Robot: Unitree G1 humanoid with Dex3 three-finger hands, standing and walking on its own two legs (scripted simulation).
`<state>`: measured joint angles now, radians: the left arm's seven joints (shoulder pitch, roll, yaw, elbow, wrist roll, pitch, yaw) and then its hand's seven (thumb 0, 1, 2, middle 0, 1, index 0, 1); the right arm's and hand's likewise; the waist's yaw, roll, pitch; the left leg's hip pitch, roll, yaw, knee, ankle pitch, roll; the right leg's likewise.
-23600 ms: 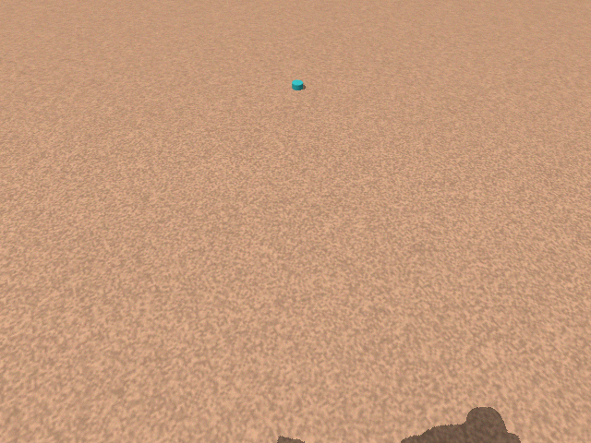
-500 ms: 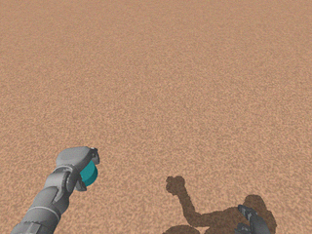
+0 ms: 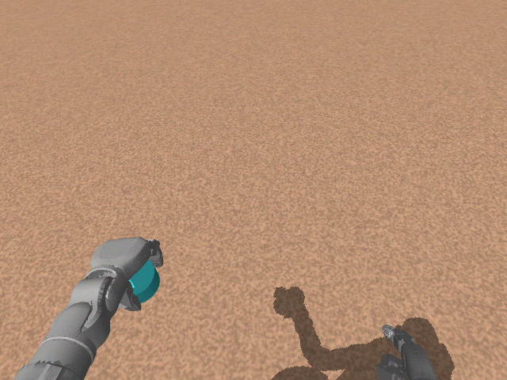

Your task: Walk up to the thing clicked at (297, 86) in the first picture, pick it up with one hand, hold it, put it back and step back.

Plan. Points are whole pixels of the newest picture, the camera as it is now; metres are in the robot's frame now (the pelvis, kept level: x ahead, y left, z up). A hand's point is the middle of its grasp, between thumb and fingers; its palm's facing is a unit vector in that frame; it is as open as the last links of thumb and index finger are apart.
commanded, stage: hold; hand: left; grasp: from above
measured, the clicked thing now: (136, 280) +0.30 +0.22 -0.06
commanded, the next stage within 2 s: crouch in 0.36 s
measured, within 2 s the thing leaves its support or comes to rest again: neither
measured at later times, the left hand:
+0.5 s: hand (132, 277) +0.30 +0.22 -0.03, palm faces -0.44 -0.06 -0.90, open 9.5 cm
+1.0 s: hand (154, 296) +0.32 +0.23 -0.19, palm faces -0.41 +0.04 -0.91, open 9.5 cm
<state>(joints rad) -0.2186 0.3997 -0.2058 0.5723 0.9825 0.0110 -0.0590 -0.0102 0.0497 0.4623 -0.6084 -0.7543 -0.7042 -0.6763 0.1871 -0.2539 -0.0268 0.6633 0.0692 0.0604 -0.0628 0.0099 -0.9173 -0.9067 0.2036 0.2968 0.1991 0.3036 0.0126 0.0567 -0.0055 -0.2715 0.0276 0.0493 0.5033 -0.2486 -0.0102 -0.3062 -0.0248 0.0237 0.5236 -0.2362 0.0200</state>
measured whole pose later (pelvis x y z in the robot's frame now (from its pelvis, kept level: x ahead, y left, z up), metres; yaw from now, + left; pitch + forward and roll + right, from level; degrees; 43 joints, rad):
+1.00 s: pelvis -0.03 +0.00 -0.09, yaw +1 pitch +19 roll -1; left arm -0.53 0.37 -0.17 1.08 1.17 -0.05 0.33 -0.02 0.04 0.45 -0.63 -0.73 -0.73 -0.66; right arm 0.21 -0.27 -0.08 0.70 0.00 0.05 -0.02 0.01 -0.91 -0.91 0.20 0.30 0.20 0.30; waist -0.07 0.01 -0.12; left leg -1.00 0.04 0.00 1.13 -0.47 -0.01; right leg -1.00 -0.02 0.00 1.10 -0.44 0.03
